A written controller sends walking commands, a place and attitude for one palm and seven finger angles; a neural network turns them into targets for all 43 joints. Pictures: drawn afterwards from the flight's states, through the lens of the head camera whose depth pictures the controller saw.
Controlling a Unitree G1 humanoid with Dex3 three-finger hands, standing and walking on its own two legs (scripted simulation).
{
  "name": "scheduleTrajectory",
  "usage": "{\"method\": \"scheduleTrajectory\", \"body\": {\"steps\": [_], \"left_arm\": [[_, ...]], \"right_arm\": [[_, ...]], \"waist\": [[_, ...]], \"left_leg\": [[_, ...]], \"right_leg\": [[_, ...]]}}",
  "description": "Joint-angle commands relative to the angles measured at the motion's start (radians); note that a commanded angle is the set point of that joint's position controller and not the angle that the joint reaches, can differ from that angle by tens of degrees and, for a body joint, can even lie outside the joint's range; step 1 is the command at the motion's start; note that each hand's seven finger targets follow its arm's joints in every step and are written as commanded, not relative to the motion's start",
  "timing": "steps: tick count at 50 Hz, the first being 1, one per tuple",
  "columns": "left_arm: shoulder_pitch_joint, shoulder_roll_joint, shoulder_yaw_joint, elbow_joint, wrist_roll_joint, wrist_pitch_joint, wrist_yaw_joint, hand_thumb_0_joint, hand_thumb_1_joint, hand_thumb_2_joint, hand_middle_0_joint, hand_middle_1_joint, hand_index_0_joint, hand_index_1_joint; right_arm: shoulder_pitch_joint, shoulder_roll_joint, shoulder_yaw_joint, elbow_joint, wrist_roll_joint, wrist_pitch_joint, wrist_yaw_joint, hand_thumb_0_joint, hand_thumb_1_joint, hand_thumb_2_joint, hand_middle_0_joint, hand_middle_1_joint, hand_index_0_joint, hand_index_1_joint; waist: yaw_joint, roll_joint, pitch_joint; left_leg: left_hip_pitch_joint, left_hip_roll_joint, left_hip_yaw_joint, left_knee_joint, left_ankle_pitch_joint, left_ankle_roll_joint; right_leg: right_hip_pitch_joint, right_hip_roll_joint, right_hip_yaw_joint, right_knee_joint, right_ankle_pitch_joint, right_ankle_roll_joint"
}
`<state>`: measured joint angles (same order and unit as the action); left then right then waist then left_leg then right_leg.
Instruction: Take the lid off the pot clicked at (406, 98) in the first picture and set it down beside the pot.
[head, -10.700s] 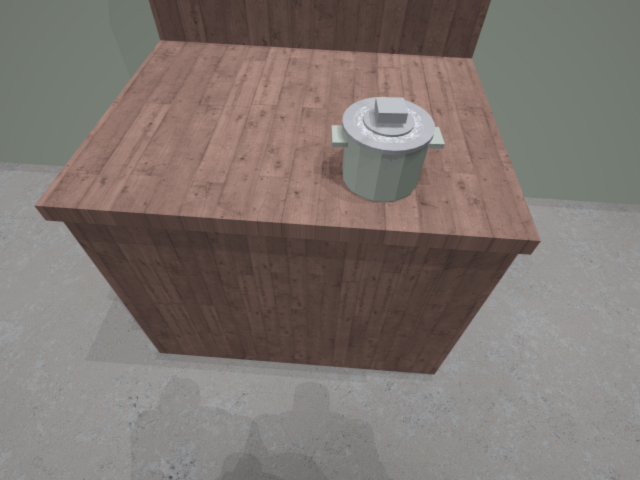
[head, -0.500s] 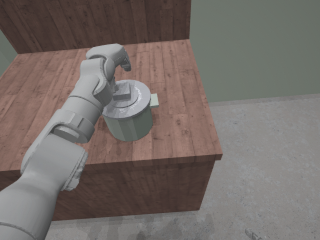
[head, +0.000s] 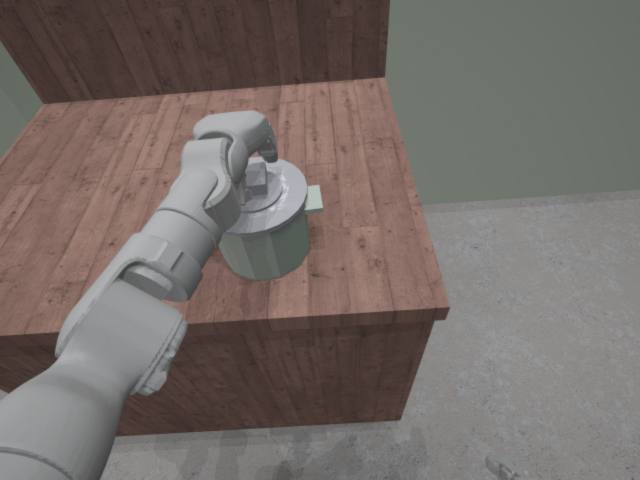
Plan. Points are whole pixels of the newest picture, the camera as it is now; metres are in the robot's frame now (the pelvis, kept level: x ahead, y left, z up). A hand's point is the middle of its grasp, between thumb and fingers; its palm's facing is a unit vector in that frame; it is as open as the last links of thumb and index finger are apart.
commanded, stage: lower the open fingers around the knob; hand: left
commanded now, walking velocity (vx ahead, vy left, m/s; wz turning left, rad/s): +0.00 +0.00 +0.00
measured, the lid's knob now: (249, 179) +0.50 +0.10 +0.10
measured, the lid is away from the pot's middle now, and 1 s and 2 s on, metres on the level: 0.00 0.00 0.00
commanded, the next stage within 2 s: close the fingers and squeeze the knob in 0.34 s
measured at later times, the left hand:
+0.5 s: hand (249, 182) +0.47 +0.09 +0.13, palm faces -0.32 -0.06 -0.95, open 10.0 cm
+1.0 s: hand (244, 184) +0.47 +0.10 +0.12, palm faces -0.32 -0.07 -0.95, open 8.8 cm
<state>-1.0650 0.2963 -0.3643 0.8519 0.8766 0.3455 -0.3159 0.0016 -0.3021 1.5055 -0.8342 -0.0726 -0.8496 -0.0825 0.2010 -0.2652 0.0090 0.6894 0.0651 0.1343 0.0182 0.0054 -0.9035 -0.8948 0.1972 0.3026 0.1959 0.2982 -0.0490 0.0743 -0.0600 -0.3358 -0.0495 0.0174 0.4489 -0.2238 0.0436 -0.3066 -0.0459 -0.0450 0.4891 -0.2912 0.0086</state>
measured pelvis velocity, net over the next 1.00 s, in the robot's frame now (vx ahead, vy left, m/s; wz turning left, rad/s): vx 0.01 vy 0.00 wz -0.01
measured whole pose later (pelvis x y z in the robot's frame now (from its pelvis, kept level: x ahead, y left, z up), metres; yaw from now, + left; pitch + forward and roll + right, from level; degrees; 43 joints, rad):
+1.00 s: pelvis +0.01 +0.00 +0.00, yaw -1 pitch +7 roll +0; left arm -1.02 0.31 -0.33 0.86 0.87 0.33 -0.29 0.00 0.04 1.07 -0.59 -0.82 -0.60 -0.82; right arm 0.19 -0.27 0.01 0.69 0.07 0.15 0.01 0.01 -0.90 -0.89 0.20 0.30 0.20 0.30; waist -0.06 0.07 -0.06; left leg -0.34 -0.04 0.03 0.46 -0.24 0.04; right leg -0.31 -0.03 -0.03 0.48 -0.29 0.01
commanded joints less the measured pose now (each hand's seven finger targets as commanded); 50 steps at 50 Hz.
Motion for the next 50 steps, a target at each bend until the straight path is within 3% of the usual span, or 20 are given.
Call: {"method": "scheduleTrajectory", "body": {"steps": [1, 4, 7, 8, 11, 15, 18, 20, 22, 23, 25, 27, 29, 30, 34, 40, 42, 43, 47, 50], "left_arm": [[-0.475, 0.105, 0.049, -0.174, -0.003, -0.004, 0.029, 0.000, -0.310, 1.506, -0.855, -0.081, -0.855, -0.081], [-0.461, 0.141, 0.079, -0.133, 0.002, 0.003, 0.037, 0.000, -0.310, 1.506, -0.855, -0.081, -0.855, -0.081], [-0.436, 0.102, 0.053, -0.056, -0.009, 0.011, 0.038, 0.000, -0.310, 1.506, -0.855, -0.081, -0.855, -0.081], [-0.435, 0.150, 0.091, -0.033, -0.006, 0.016, 0.042, 0.000, -0.310, 1.506, -0.855, -0.081, -0.855, -0.081], [-0.485, 0.202, 0.119, -0.089, 0.000, -0.003, 0.048, 0.000, -0.310, 1.506, -0.855, -0.081, -0.855, -0.081], [-0.458, 0.173, 0.100, -0.143, 0.020, -0.029, 0.042, 0.000, -0.310, 1.506, -0.855, -0.081, -0.855, -0.081], [-0.450, 0.151, 0.077, -0.091, 0.017, -0.019, 0.047, 0.000, -0.310, 1.506, -0.855, -0.081, -0.855, -0.081], [-0.451, 0.200, 0.126, -0.094, 0.002, -0.018, 0.051, 0.000, -0.310, 1.506, -0.855, -0.081, -0.855, -0.081], [-0.497, 0.147, 0.070, -0.096, 0.000, -0.010, 0.053, 0.000, -0.310, 1.506, -0.855, -0.081, -0.855, -0.081], [-0.491, 0.147, 0.074, -0.092, 0.006, -0.008, 0.053, 0.000, -0.156, 1.133, -0.618, -0.506, -0.618, -0.506], [-0.470, 0.190, 0.118, -0.140, 0.007, -0.020, 0.055, 0.000, -0.137, 1.132, -0.609, -0.560, -0.609, -0.560], [-0.480, 0.205, 0.118, -0.153, 0.015, -0.023, 0.057, 0.000, -0.117, 1.129, -0.602, -0.609, -0.602, -0.609], [-0.468, 0.215, 0.118, -0.114, 0.025, -0.020, 0.060, 0.000, -0.097, 1.126, -0.599, -0.651, -0.599, -0.651], [-0.480, 0.180, 0.099, -0.145, 0.016, -0.026, 0.057, 0.000, -0.086, 1.123, -0.598, -0.671, -0.598, -0.671], [-0.444, 0.247, 0.148, -0.103, 0.014, -0.018, 0.066, 0.000, -0.044, 1.111, -0.598, -0.741, -0.598, -0.741], [-0.445, 0.178, 0.099, -0.185, 0.016, -0.028, 0.052, 0.000, 0.023, 1.084, -0.609, -0.825, -0.609, -0.825], [-0.432, 0.170, 0.089, -0.167, 0.010, -0.018, 0.048, 0.000, 0.046, 1.072, -0.615, -0.849, -0.615, -0.849], [-0.426, 0.201, 0.111, -0.141, 0.013, -0.016, 0.050, 0.000, 0.058, 1.066, -0.619, -0.860, -0.619, -0.860], [-0.477, 0.199, 0.108, -0.165, 0.009, -0.015, 0.056, 0.000, 0.107, 1.037, -0.635, -0.899, -0.635, -0.899], [-0.428, 0.215, 0.132, -0.142, 0.006, -0.016, 0.055, 0.000, 0.144, 1.012, -0.650, -0.925, -0.650, -0.925]], "right_arm": [[-0.050, -0.114, -0.036, -0.126, -0.001, -0.029, 0.001, 0.000, -0.900, -0.900, 0.200, 0.300, 0.200, 0.300], [-0.049, -0.117, -0.033, -0.120, 0.003, -0.022, -0.003, 0.000, -0.900, -0.900, 0.200, 0.300, 0.200, 0.300], [-0.041, -0.118, -0.030, -0.109, 0.004, -0.017, -0.011, 0.000, -0.900, -0.900, 0.200, 0.300, 0.200, 0.300], [-0.034, -0.123, -0.030, -0.103, 0.005, -0.016, -0.015, 0.000, -0.900, -0.900, 0.200, 0.300, 0.200, 0.300], [-0.045, -0.123, -0.027, -0.121, 0.001, -0.025, -0.024, 0.000, -0.900, -0.900, 0.200, 0.300, 0.200, 0.300], [-0.039, -0.112, -0.033, -0.135, 0.000, -0.030, -0.019, 0.000, -0.900, -0.900, 0.200, 0.300, 0.200, 0.300], [-0.028, -0.117, -0.035, -0.118, 0.004, -0.021, -0.016, 0.000, -0.900, -0.900, 0.200, 0.300, 0.200, 0.300], [-0.032, -0.124, -0.034, -0.123, 0.005, -0.022, -0.021, 0.000, -0.900, -0.900, 0.200, 0.300, 0.200, 0.300], [-0.031, -0.121, -0.032, -0.113, 0.007, -0.021, -0.024, 0.000, -0.900, -0.900, 0.200, 0.300, 0.200, 0.300], [-0.027, -0.119, -0.037, -0.113, 0.007, -0.025, -0.022, 0.000, -0.900, -0.900, 0.200, 0.300, 0.200, 0.300], [-0.032, -0.120, -0.038, -0.125, 0.001, -0.031, -0.020, 0.000, -0.900, -0.900, 0.200, 0.300, 0.200, 0.300], [-0.029, -0.120, -0.037, -0.121, 0.001, -0.029, -0.020, 0.000, -0.900, -0.900, 0.200, 0.300, 0.200, 0.300], [-0.028, -0.121, -0.033, -0.114, 0.006, -0.026, -0.022, 0.000, -0.900, -0.900, 0.200, 0.300, 0.200, 0.300], [-0.031, -0.117, -0.036, -0.123, 0.004, -0.029, -0.021, 0.000, -0.900, -0.900, 0.200, 0.300, 0.200, 0.300], [-0.030, -0.124, -0.033, -0.117, 0.007, -0.030, -0.024, 0.000, -0.900, -0.900, 0.200, 0.300, 0.200, 0.300], [-0.042, -0.115, -0.040, -0.136, 0.004, -0.032, -0.015, 0.000, -0.900, -0.900, 0.200, 0.300, 0.200, 0.300], [-0.035, -0.118, -0.040, -0.125, 0.005, -0.025, -0.010, 0.000, -0.900, -0.900, 0.200, 0.300, 0.200, 0.300], [-0.033, -0.121, -0.038, -0.121, 0.007, -0.022, -0.012, 0.000, -0.900, -0.900, 0.200, 0.300, 0.200, 0.300], [-0.035, -0.119, -0.036, -0.118, 0.007, -0.022, -0.014, 0.000, -0.900, -0.900, 0.200, 0.300, 0.200, 0.300], [-0.040, -0.121, -0.035, -0.126, 0.006, -0.022, -0.015, 0.000, -0.900, -0.900, 0.200, 0.300, 0.200, 0.300]], "waist": [[-0.025, -0.116, -0.394], [-0.022, -0.146, -0.371], [-0.033, -0.173, -0.313], [-0.029, -0.201, -0.295], [-0.021, -0.155, -0.366], [-0.016, -0.119, -0.398], [-0.030, -0.130, -0.335], [-0.022, -0.149, -0.348], [-0.039, -0.139, -0.345], [-0.035, -0.138, -0.344], [-0.018, -0.118, -0.403], [-0.023, -0.117, -0.426], [-0.025, -0.136, -0.381], [-0.026, -0.123, -0.390], [-0.017, -0.140, -0.381], [-0.022, -0.110, -0.426], [-0.029, -0.107, -0.403], [-0.028, -0.124, -0.393], [-0.028, -0.106, -0.398], [-0.018, -0.139, -0.408]], "left_leg": [[0.286, 0.004, -0.049, 0.019, 0.375, 0.024], [0.250, 0.002, -0.039, 0.011, 0.329, 0.026], [0.207, -0.002, -0.028, 0.001, 0.267, 0.028], [0.184, 0.000, -0.025, -0.004, 0.236, 0.030], [0.203, -0.005, -0.023, -0.002, 0.252, 0.035], [0.245, 0.005, -0.032, 0.013, 0.363, 0.035], [0.228, 0.006, -0.027, 0.010, 0.310, 0.032], [0.205, 0.005, -0.023, 0.002, 0.291, 0.035], [0.218, 0.002, -0.023, 0.001, 0.277, 0.034], [0.227, 0.003, -0.025, 0.006, 0.288, 0.035], [0.250, 0.006, -0.032, 0.016, 0.357, 0.036], [0.262, 0.004, -0.026, 0.018, 0.352, 0.038], [0.232, 0.005, -0.021, 0.012, 0.330, 0.037], [0.235, 0.004, -0.023, 0.015, 0.353, 0.039], [0.218, 0.001, -0.016, 0.012, 0.336, 0.039], [0.272, 0.009, -0.027, 0.037, 0.448, 0.040], [0.278, 0.008, -0.027, 0.037, 0.434, 0.037], [0.267, 0.009, -0.030, 0.033, 0.416, 0.036], [0.268, 0.008, -0.032, 0.028, 0.403, 0.035], [0.248, 0.008, -0.032, 0.029, 0.410, 0.036]], "right_leg": [[0.034, 0.055, -0.014, -0.020, 0.409, -0.042], [0.052, 0.056, -0.011, -0.024, 0.405, -0.041], [0.035, 0.057, -0.014, -0.034, 0.380, -0.036], [0.044, 0.057, -0.011, -0.040, 0.368, -0.034], [0.087, 0.048, 0.005, -0.033, 0.399, -0.036], [0.083, 0.050, 0.001, -0.028, 0.446, -0.041], [0.045, 0.058, -0.007, -0.034, 0.409, -0.039], [0.077, 0.053, 0.003, -0.041, 0.414, -0.038], [0.053, 0.056, -0.002, -0.037, 0.404, -0.037], [0.048, 0.057, -0.003, -0.036, 0.406, -0.038], [0.080, 0.053, 0.002, -0.030, 0.446, -0.041], [0.094, 0.054, 0.007, -0.029, 0.463, -0.036], [0.085, 0.055, 0.004, -0.032, 0.453, -0.036], [0.084, 0.054, 0.004, -0.033, 0.465, -0.039], [0.107, 0.053, 0.009, -0.032, 0.478, -0.034], [0.087, 0.053, 0.007, -0.025, 0.511, -0.036], [0.068, 0.057, 0.001, -0.025, 0.499, -0.034], [0.067, 0.059, -0.001, -0.026, 0.480, -0.035], [0.066, 0.058, -0.003, -0.023, 0.475, -0.038], [0.090, 0.055, 0.001, -0.027, 0.484, -0.038]]}}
